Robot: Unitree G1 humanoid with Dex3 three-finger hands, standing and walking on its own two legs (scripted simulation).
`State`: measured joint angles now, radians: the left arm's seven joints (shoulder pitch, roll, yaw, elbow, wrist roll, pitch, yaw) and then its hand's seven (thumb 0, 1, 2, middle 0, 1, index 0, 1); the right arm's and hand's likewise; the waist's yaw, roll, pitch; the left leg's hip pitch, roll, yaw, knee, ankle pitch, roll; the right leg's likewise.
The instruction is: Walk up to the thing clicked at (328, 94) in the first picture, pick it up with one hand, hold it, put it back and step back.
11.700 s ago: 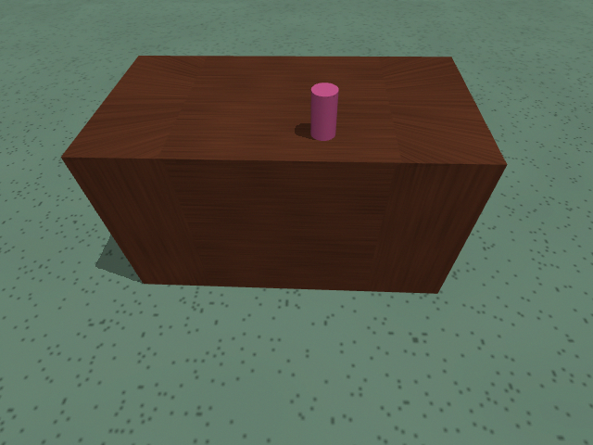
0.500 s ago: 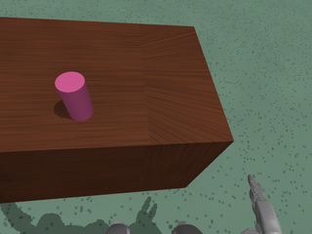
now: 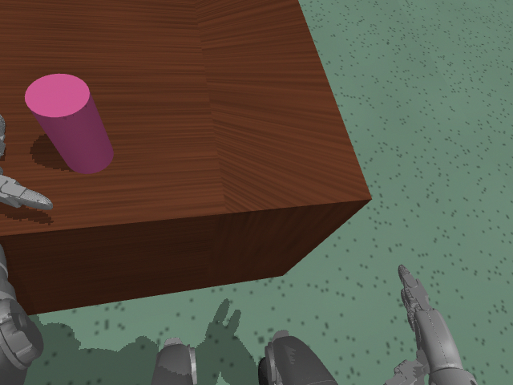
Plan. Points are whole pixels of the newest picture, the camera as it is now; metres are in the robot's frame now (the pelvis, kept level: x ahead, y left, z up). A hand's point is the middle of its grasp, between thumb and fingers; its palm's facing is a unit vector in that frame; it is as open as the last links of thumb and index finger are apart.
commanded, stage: close in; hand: left
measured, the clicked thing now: (76, 128) +0.50 +0.23 +0.04
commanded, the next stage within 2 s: rest palm in 0.46 s
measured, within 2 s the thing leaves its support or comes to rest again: leaves its support in 1.70 s
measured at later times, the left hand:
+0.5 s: hand (68, 141) +0.49 +0.24 +0.03, palm faces +0.20 -0.98 +0.02, open 17.4 cm
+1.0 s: hand (81, 133) +0.50 +0.22 +0.03, palm faces +0.23 -0.97 +0.01, open 15.7 cm
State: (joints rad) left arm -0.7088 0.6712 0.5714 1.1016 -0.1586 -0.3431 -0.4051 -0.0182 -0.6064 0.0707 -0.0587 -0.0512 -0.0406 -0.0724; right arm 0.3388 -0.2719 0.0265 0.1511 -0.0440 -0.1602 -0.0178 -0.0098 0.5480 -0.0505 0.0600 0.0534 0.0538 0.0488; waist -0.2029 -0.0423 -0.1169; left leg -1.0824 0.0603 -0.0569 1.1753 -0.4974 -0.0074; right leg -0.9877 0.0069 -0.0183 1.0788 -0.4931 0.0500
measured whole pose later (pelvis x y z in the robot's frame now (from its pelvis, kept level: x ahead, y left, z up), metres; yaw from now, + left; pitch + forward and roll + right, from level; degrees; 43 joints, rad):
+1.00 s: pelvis +0.00 -0.01 -0.01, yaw +0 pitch +23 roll -4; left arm -0.77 0.51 0.48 1.08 -0.06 -0.41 -0.07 -0.02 -0.48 0.14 -0.37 -0.23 -0.37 -0.23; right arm 0.39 -0.25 -0.03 -0.05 -0.05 0.00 0.04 -0.01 0.51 -0.05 0.06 0.05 0.05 0.05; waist -0.22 -0.01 -0.14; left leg -1.11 0.06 -0.05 1.21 -0.51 -0.02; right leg -1.04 0.01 -0.01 1.15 -0.52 0.04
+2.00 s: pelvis +0.00 -0.01 +0.00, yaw +0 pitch +21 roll -3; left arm -0.76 0.49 0.44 1.03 -0.07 -0.35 -0.07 -0.01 -0.48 1.05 -0.74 -1.09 -0.75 -1.10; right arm 0.38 -0.24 -0.03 0.01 -0.04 0.04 0.03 -0.01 0.52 -0.06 0.06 0.05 0.05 0.05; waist -0.19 0.01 -0.14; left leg -1.02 0.06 -0.04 1.14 -0.49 -0.01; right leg -0.95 0.01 0.00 1.08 -0.49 0.04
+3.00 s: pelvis +0.02 -0.01 +0.04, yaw +0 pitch +16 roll -2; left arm -0.68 0.40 0.37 0.84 -0.12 -0.20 -0.07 -0.01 -0.52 1.10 -0.73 -1.12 -0.74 -1.13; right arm 0.37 -0.24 -0.07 0.16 0.00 0.04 0.01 -0.01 0.54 -0.06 0.06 0.05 0.05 0.05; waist -0.11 0.02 -0.14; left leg -0.80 0.06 -0.01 0.97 -0.45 -0.01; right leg -0.74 0.00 0.02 0.91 -0.45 0.05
